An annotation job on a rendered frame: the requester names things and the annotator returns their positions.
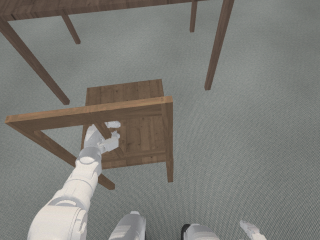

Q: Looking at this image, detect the right robot thigh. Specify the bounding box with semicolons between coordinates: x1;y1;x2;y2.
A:
183;225;220;240

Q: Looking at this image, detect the robot right hand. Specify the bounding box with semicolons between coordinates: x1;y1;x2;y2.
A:
240;220;266;240

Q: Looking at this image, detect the robot thigh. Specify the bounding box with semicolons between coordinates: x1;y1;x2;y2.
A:
183;225;220;240
108;213;146;240

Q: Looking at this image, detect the robot left hand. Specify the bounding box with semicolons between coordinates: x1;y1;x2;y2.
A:
83;121;121;154

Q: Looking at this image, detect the table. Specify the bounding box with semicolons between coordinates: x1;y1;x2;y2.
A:
0;0;235;105

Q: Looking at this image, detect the left robot thigh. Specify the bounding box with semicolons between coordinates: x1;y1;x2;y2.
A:
108;213;146;240

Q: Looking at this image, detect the chair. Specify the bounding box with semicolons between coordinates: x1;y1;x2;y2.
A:
4;79;174;190

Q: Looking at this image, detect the robot left forearm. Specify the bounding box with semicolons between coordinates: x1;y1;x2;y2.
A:
27;146;102;240

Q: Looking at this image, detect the left robot upper arm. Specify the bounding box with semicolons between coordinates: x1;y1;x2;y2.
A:
29;205;88;240

